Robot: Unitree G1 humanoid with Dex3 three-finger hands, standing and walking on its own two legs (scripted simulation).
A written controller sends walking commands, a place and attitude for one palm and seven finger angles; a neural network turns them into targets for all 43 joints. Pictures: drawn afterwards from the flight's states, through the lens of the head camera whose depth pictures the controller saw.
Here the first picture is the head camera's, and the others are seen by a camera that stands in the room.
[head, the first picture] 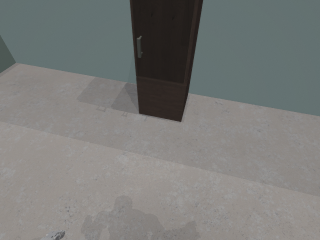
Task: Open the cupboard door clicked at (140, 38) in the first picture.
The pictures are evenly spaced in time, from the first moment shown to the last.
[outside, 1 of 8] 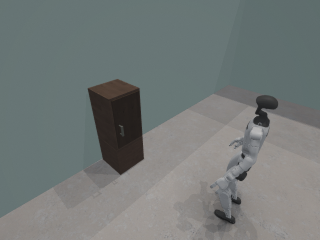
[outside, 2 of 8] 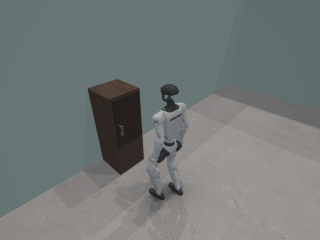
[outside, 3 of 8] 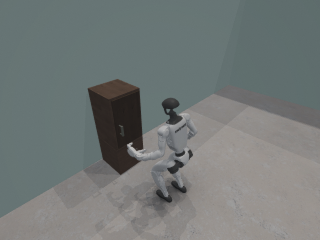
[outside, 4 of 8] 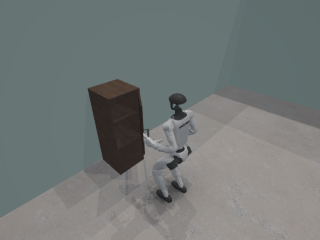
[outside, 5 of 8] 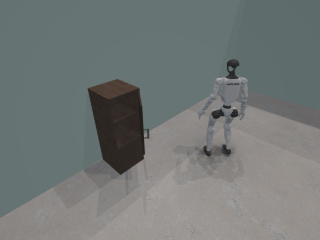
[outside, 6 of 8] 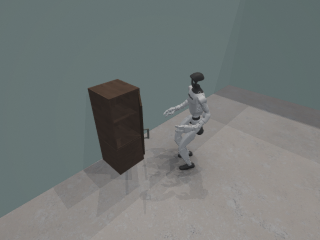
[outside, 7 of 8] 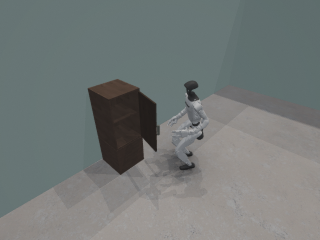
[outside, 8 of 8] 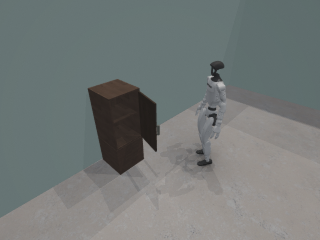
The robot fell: no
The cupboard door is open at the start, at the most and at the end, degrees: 0 76 76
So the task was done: yes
